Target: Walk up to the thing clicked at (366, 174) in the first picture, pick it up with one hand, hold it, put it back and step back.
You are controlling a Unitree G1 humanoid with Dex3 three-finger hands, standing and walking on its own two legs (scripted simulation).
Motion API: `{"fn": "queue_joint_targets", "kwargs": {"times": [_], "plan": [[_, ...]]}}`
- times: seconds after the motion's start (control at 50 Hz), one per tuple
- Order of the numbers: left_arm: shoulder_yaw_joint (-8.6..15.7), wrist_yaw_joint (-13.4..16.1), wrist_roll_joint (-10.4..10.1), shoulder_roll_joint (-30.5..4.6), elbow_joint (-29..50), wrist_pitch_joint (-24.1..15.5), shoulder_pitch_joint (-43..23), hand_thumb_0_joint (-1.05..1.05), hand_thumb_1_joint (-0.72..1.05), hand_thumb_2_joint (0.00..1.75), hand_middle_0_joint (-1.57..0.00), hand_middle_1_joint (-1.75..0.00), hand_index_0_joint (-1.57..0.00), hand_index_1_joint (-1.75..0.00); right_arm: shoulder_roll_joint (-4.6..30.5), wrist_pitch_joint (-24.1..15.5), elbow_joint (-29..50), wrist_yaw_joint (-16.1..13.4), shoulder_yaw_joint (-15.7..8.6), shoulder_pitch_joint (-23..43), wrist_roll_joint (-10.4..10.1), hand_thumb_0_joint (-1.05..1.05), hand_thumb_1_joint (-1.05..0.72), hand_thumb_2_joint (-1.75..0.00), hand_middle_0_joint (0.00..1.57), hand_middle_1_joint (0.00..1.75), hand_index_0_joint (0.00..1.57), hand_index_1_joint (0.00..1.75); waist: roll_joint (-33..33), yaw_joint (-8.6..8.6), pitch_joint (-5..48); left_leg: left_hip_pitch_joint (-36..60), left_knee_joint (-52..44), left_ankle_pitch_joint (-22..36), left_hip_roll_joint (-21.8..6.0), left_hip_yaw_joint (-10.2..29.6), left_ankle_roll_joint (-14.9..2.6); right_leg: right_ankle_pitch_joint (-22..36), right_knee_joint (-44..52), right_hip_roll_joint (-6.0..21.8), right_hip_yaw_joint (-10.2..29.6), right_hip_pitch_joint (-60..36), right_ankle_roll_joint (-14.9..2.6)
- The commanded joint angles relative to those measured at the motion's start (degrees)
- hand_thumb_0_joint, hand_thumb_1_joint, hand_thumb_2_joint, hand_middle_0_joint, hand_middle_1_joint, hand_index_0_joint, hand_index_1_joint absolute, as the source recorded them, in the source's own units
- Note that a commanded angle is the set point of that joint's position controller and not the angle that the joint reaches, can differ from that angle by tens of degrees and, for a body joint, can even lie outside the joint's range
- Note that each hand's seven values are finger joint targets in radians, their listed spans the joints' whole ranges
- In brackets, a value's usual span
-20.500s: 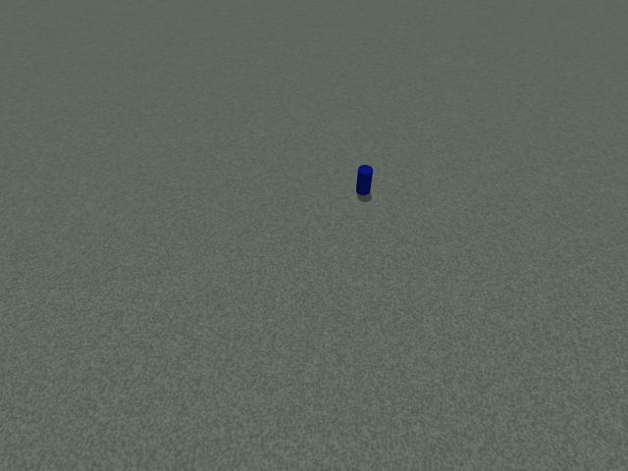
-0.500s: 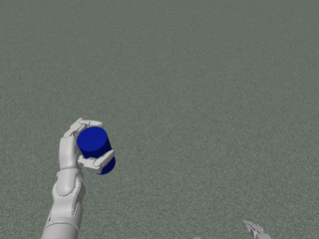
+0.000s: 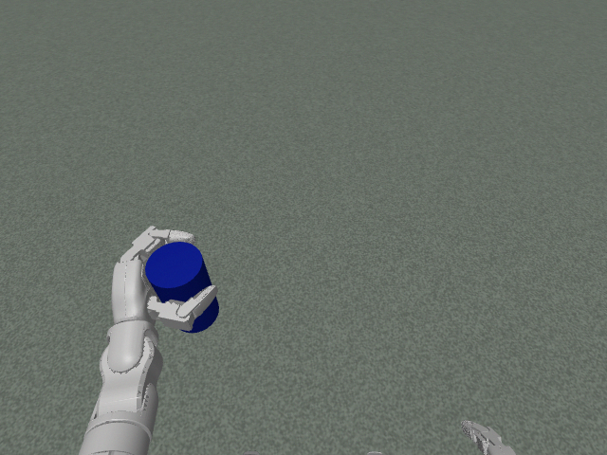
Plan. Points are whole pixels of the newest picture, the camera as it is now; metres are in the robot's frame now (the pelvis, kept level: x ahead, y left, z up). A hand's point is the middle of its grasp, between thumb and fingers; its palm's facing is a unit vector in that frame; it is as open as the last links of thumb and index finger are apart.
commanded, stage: crouch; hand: left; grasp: from the side
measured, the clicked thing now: (186, 290) +0.34 +0.18 +0.01
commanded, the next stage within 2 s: lower in 1.62 s
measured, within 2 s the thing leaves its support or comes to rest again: neither
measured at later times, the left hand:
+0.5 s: hand (199, 331) +0.36 +0.20 -0.18, palm faces +0.25 -0.97 -0.04, open 9.9 cm
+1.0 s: hand (211, 367) +0.36 +0.23 -0.39, palm faces +0.28 -0.96 -0.05, open 9.9 cm
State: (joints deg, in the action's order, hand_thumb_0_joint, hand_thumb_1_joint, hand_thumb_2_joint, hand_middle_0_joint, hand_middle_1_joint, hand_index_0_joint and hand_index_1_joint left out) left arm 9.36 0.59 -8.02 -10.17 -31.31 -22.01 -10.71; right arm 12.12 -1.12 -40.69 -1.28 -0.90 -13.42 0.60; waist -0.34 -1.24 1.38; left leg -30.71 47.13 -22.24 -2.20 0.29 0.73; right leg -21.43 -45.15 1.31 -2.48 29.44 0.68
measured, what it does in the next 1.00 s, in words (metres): lowers itself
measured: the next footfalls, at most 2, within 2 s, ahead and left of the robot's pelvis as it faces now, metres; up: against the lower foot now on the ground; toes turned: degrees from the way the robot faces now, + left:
none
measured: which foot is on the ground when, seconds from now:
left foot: down 0.00-1.00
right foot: down 0.00-1.00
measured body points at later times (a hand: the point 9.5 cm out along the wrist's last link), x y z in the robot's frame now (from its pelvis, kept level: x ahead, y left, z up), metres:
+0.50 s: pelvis -0.04 +0.00 -0.16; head +0.11 +0.02 +0.27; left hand +0.34 +0.26 -0.17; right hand +0.08 -0.27 -0.28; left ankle +0.02 +0.13 -0.70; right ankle +0.01 -0.13 -0.70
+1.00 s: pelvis -0.08 +0.00 -0.34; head +0.12 +0.04 +0.06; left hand +0.34 +0.28 -0.39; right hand +0.01 -0.27 -0.47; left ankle +0.01 +0.13 -0.70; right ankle +0.01 -0.13 -0.70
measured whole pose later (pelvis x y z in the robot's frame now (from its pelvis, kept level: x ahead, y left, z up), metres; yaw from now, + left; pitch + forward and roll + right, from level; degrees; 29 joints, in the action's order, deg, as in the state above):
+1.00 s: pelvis -0.08 +0.00 -0.34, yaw -4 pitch +32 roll -4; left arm 28.8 -2.9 -4.2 -22.0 -62.8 -46.3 -34.3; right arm 14.5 -1.0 -44.2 5.1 1.2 -4.5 7.1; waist 1.2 -7.3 6.6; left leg -118.4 125.2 -38.9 -1.9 5.6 1.3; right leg -37.8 -122.1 1.5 -3.5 116.1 0.0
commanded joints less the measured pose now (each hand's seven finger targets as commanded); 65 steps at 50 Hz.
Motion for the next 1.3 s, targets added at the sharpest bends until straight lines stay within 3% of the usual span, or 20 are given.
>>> {"fn": "queue_joint_targets", "kwargs": {"times": [0.0,0.08,0.22,0.3,0.42,0.52,0.54,0.58,0.62,0.64,0.68,0.7,0.76,0.8,0.88,0.96,0.98,1.02,1.14,1.28], "plan": [[3.7,1.0,-0.3,-7.4,12.8,-8.3,-22.9,0.0,0.12,1.3,-1.33,-1.51,-1.36,-1.5,7.6,-2.7,6.5,-0.1,-2.7,1.8,0.4,0.0,-0.87,-0.9,0.2,0.3,0.2,0.3,0.0,-0.84,14.2,3.1,-4.6,7.5,1.5,-0.1,-1.0,10.0,3.9,-1.2,0.1,-1.3,-1.02],[4.7,0.6,0.1,-7.3,5.9,-12.2,-22.7,0.0,0.11,1.29,-1.31,-1.49,-1.34,-1.48,8.2,-2.9,5.4,0.9,-3.3,1.1,1.0,0.0,-0.87,-0.9,0.2,0.3,0.2,0.3,0.1,-1.51,15.0,-1.9,0.2,6.3,1.6,0.1,-0.94,8.9,-1.0,-1.1,0.3,4.7,-1.27],[8.2,0.1,0.5,-10.2,-0.8,-22.0,-27.1,0.0,0.03,1.29,-1.31,-1.51,-1.34,-1.5,9.0,-3.3,6.1,2.6,-3.5,1.4,2.4,0.0,-0.89,-0.9,0.2,0.3,0.2,0.3,-3.7,-2.01,25.7,-14.4,14.6,2.6,1.8,1.6,-0.73,3.8,-15.7,-1.5,0.1,20.9,-2.04],[8.2,-0.6,0.6,-11.5,-3.8,-26.5,-29.3,0.0,0.02,1.27,-1.28,-1.47,-1.3,-1.47,10.1,-3.3,5.2,3.4,-3.3,1.0,2.9,0.0,-0.89,-0.9,0.2,0.3,0.2,0.3,-5.7,-2.34,33.1,-21.8,24.1,4.6,1.8,2.3,-0.83,4.0,-25.2,-1.7,0.1,30.3,-2.48],[13.8,-0.7,0.2,-17.0,-5.1,-28.4,-32.5,0.0,0.0,1.27,-1.24,-1.43,-1.25,-1.43,11.6,-2.6,5.0,4.0,-3.3,1.0,3.6,0.0,-0.9,-0.91,0.2,0.3,0.2,0.3,-5.7,-2.06,41.7,-32.7,34.8,5.2,1.7,2.3,-1.19,4.6,-34.3,-1.6,1.8,36.4,-2.21],[14.2,-1.9,-0.2,-17.8,-6.3,-28.6,-35.6,0.0,0.09,1.29,-1.24,-1.42,-1.25,-1.43,12.5,-2.1,3.0,4.5,-3.9,0.6,3.8,0.0,-0.91,-0.91,0.2,0.3,0.2,0.3,-5.6,-3.28,44.8,-39.8,42.1,3.0,1.6,2.4,-1.46,2.7,-40.2,-1.9,2.0,42.8,-2.16],[13.3,-2.4,0.0,-15.9,-8.6,-28.5,-34.8,0.0,0.07,1.29,-1.26,-1.44,-1.27,-1.45,12.7,-2.1,2.6,4.7,-3.8,0.0,3.9,0.0,-0.91,-0.91,0.2,0.3,0.2,0.3,-5.5,-4.22,44.9,-40.2,43.2,3.6,1.6,3.0,-1.35,3.1,-42.5,-2.0,1.0,45.6,-2.42],[15.0,-2.8,0.6,-18.3,-10.1,-28.7,-35.3,0.0,0.07,1.28,-1.25,-1.43,-1.26,-1.43,12.7,-2.0,1.8,4.8,-3.5,0.6,4.2,0.0,-0.91,-0.91,0.2,0.3,0.2,0.3,-5.7,-3.47,44.3,-43.7,45.6,1.9,1.6,2.8,-1.33,1.2,-44.9,-1.9,1.0,47.8,-2.49],[14.0,-3.1,1.1,-17.0,-12.9,-28.9,-37.2,0.0,0.09,1.29,-1.25,-1.44,-1.27,-1.45,13.0,-2.1,1.4,5.1,-3.4,0.9,4.3,0.0,-0.91,-0.91,0.2,0.3,0.2,0.3,-6.6,-4.54,43.3,-44.9,46.9,-1.0,1.5,3.6,-0.91,-2.1,-48.3,-2.2,-0.6,54.5,-3.07],[16.3,-2.7,1.5,-19.9,-12.4,-29.3,-38.4,0.0,0.08,1.3,-1.25,-1.44,-1.26,-1.45,13.3,-1.9,1.4,5.2,-3.3,1.0,4.5,0.0,-0.9,-0.91,0.2,0.3,0.2,0.3,-7.8,-3.66,43.8,-45.8,48.0,-2.0,1.4,3.4,-0.81,-3.3,-49.7,-2.1,-0.6,56.0,-3.16],[15.4,-2.6,2.0,-18.9,-13.4,-29.8,-40.0,0.0,0.1,1.33,-1.26,-1.46,-1.27,-1.47,13.4,-1.7,1.3,5.3,-3.0,1.0,5.0,0.0,-0.9,-0.91,0.2,0.3,0.2,0.3,-9.2,-4.42,45.0,-46.9,50.2,-2.8,1.4,3.5,-0.61,-4.1,-52.3,-2.0,-1.2,59.1,-3.29],[17.8,-2.2,1.8,-21.4,-13.5,-30.2,-39.1,0.0,0.09,1.33,-1.26,-1.47,-1.27,-1.48,13.5,-1.7,1.2,5.3,-2.8,1.2,5.1,0.0,-0.9,-0.91,0.2,0.3,0.2,0.3,-8.4,-3.52,45.4,-49.3,51.4,-3.7,1.7,3.1,-0.67,-4.8,-53.1,-2.0,-1.0,58.1,-3.18],[19.5,-2.2,2.1,-23.9,-13.1,-31.2,-41.1,0.0,0.11,1.35,-1.28,-1.49,-1.29,-1.5,13.4,-1.6,1.1,5.5,-2.2,1.6,5.5,0.0,-0.91,-0.91,0.2,0.3,0.2,0.3,-9.0,-3.76,46.8,-53.8,55.1,-4.8,1.9,2.4,-0.81,-5.6,-56.5,-2.0,-1.0,59.4,-2.96],[18.8,-2.6,1.8,-22.7,-14.4,-31.3,-42.3,0.0,0.11,1.37,-1.28,-1.5,-1.29,-1.51,13.7,-1.8,0.3,5.5,-2.0,1.8,5.7,0.0,-0.91,-0.91,0.2,0.3,0.2,0.3,-9.4,-4.43,45.4,-54.8,56.7,-6.7,1.7,2.4,-0.82,-7.1,-58.5,-2.1,-1.5,62.9,-3.01],[21.8,-2.9,2.8,-27.0,-15.4,-31.6,-42.8,0.0,0.1,1.36,-1.26,-1.49,-1.27,-1.49,14.4,-1.4,-0.4,5.4,-1.7,1.7,6.2,0.0,-0.91,-0.91,0.2,0.3,0.2,0.3,-10.6,-4.22,45.8,-58.6,60.5,-7.8,1.7,1.7,-0.83,-7.5,-62.2,-2.0,-1.7,64.9,-2.91],[21.6,-3.3,2.6,-26.8,-16.6,-31.4,-46.1,0.0,0.08,1.35,-1.24,-1.47,-1.26,-1.48,14.4,-1.1,-0.6,5.3,-1.2,2.1,6.5,0.0,-0.91,-0.91,0.2,0.3,0.2,0.3,-10.4,-5.92,44.2,-64.0,64.4,-11.1,1.8,1.0,-1.14,-9.5,-64.4,-2.0,-1.6,67.0,-2.56],[23.3,-3.1,2.6,-28.6,-17.9,-31.2,-45.3,0.0,0.09,1.35,-1.24,-1.47,-1.25,-1.48,14.8,-1.0,-0.7,5.4,-1.1,2.0,6.6,0.0,-0.9,-0.91,0.2,0.3,0.2,0.3,-9.2,-5.38,44.1,-65.5,65.3,-11.9,1.8,0.9,-1.26,-10.2,-64.8,-2.1,-1.5,66.8,-2.41],[22.9,-3.4,3.1,-29.8,-17.6,-31.5,-46.6,0.0,0.08,1.34,-1.24,-1.46,-1.25,-1.47,14.8,-0.8,-0.8,5.4,-0.7,2.5,6.9,0.0,-0.9,-0.91,0.2,0.3,0.2,0.3,-9.8,-5.55,42.9,-67.7,66.3,-14.2,1.9,0.9,-1.33,-12.3,-66.1,-2.2,-2.0,68.5,-2.4],[22.5,-4.7,3.1,-29.7,-20.3,-31.4,-47.8,0.0,0.11,1.32,-1.24,-1.46,-1.26,-1.46,16.2,-0.5,-0.8,5.6,0.6,3.3,7.6,0.0,-0.9,-0.91,0.2,0.3,0.2,0.3,-10.3,-6.9,40.6,-69.9,69.8,-14.6,1.6,2.1,-1.12,-11.8,-70.6,-2.5,-4.0,73.0,-2.41],[25.2,-4.5,2.7,-32.7,-19.3,-32.0,-46.0,0.0,0.09,1.34,-1.25,-1.47,-1.27,-1.47,17.5,0.2,-0.6,6.1,2.2,3.7,8.7,0.0,-0.9,-0.91,0.2,0.3,0.2,0.3,-11.9,-6.53,40.7,-71.3,73.4,-12.2,1.5,2.9,-0.74,-9.4,-74.2,-2.9,-5.1,73.5,-2.32]]}}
